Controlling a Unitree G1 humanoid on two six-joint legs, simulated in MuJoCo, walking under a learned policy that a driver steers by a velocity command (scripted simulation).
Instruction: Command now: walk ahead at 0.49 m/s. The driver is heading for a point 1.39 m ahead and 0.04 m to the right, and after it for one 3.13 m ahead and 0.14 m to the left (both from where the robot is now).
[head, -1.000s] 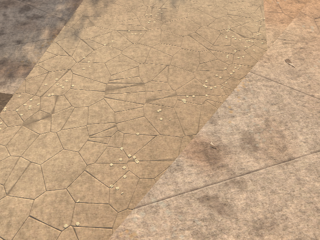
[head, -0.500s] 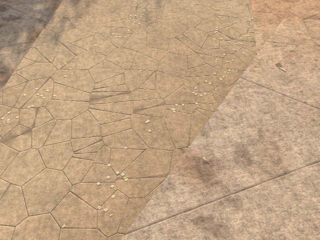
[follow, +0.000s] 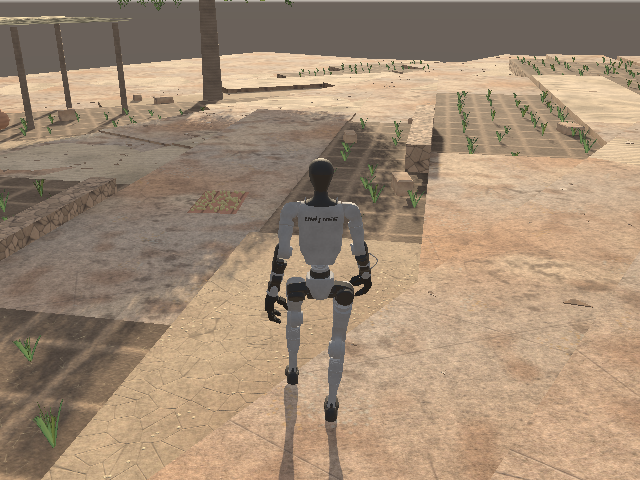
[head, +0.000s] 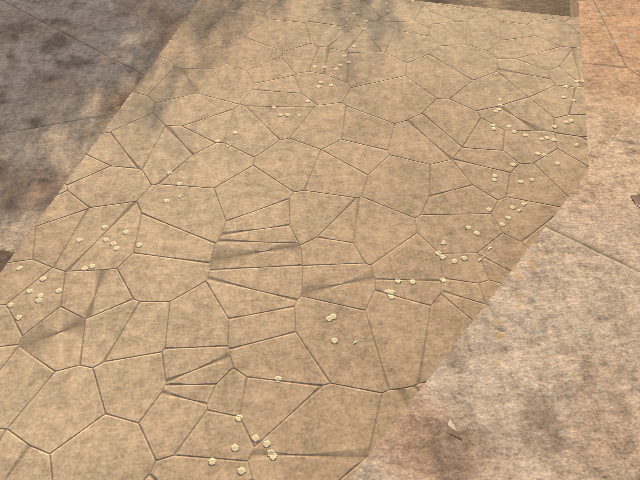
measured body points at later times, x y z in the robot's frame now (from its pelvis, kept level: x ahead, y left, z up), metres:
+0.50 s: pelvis +0.26 +0.04 +0.00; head +0.28 +0.05 +0.45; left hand +0.39 +0.29 -0.13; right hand +0.20 -0.21 -0.14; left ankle +0.21 +0.09 -0.75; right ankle +0.39 -0.13 -0.67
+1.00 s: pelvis +0.52 -0.02 +0.00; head +0.54 -0.02 +0.45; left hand +0.48 +0.24 -0.15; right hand +0.62 -0.28 -0.14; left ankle +0.60 +0.13 -0.70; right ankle +0.51 -0.08 -0.75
